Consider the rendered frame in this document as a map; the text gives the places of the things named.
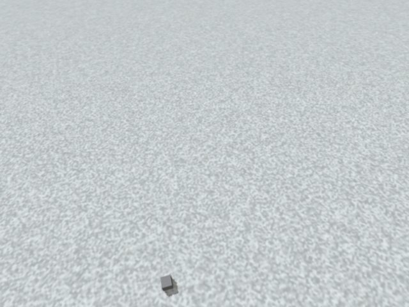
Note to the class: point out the cube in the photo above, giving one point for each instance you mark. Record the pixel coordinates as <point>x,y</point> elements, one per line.
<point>166,282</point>

